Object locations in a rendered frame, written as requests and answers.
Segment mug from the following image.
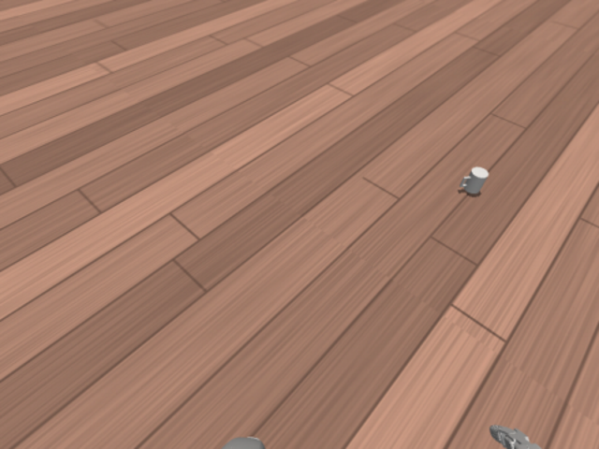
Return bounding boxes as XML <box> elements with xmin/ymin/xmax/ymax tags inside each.
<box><xmin>460</xmin><ymin>167</ymin><xmax>489</xmax><ymax>194</ymax></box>

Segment right robot hand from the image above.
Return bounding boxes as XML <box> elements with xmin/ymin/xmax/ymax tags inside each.
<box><xmin>489</xmin><ymin>425</ymin><xmax>542</xmax><ymax>449</ymax></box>

